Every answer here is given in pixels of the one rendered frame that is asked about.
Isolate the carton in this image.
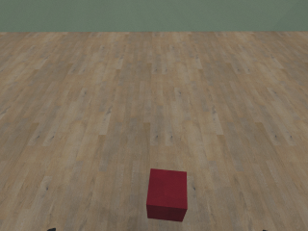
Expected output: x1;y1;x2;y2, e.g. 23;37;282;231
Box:
146;168;188;222

